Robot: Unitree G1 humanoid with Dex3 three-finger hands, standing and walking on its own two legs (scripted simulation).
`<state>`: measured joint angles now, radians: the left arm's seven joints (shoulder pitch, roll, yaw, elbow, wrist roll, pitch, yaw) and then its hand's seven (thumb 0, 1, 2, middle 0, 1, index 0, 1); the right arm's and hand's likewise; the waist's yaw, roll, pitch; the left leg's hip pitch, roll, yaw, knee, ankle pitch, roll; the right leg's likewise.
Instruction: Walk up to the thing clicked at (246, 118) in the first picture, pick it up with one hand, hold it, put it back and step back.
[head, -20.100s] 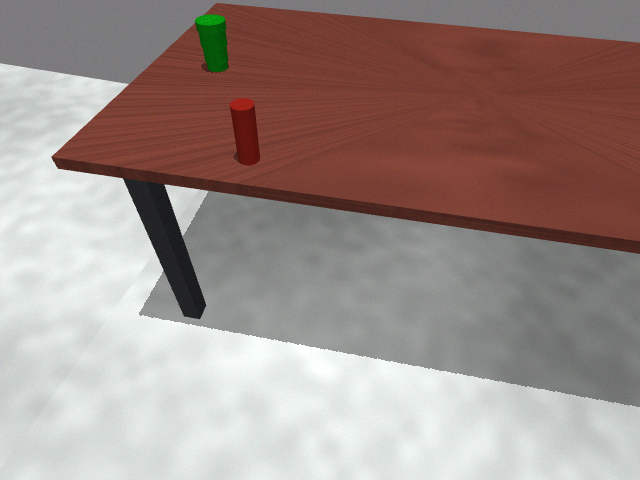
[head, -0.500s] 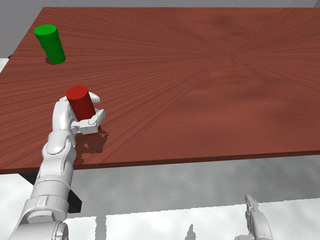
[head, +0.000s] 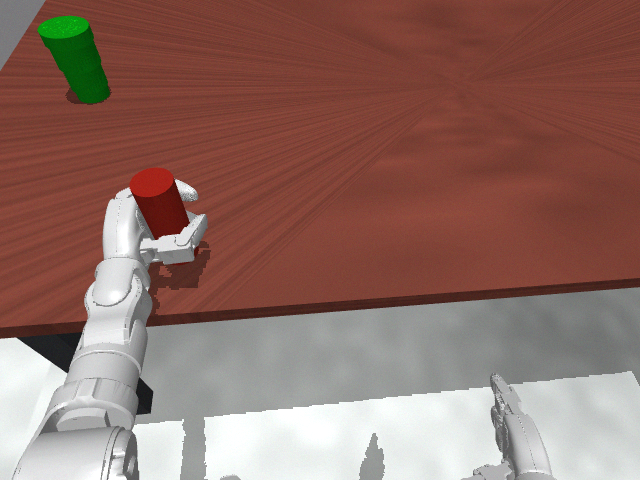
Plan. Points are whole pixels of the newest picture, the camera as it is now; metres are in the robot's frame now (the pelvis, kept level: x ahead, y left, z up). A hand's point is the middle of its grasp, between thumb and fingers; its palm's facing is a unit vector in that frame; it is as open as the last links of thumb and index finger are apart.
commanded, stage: lower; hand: left
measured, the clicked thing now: (167, 220) +0.43 +0.16 +0.08
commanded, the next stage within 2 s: loosen in 0.52 s
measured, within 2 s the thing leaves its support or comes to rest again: rests again in 0.26 s
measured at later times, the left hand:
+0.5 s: hand (188, 233) +0.43 +0.14 +0.05, palm faces +0.01 -1.00 +0.02, open 6.2 cm
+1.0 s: hand (189, 232) +0.44 +0.14 +0.05, palm faces +0.01 -1.00 +0.03, open 8.9 cm
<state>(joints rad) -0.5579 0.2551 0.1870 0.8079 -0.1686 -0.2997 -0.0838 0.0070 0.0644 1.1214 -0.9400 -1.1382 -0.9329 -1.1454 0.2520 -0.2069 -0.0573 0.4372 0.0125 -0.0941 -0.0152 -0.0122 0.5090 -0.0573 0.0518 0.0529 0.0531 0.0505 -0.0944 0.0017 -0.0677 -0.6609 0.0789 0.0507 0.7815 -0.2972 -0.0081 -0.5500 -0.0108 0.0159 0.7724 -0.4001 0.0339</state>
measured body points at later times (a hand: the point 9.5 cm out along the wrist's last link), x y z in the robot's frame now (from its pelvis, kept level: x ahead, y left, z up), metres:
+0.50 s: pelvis +0.00 +0.00 -0.01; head +0.07 +0.02 +0.43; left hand +0.43 +0.19 +0.05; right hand +0.16 -0.25 -0.05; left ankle +0.05 +0.13 -0.71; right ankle -0.01 -0.14 -0.71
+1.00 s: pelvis +0.00 +0.00 -0.02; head +0.07 +0.02 +0.42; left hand +0.43 +0.19 +0.05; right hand +0.15 -0.26 -0.05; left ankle +0.05 +0.13 -0.71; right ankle -0.01 -0.14 -0.71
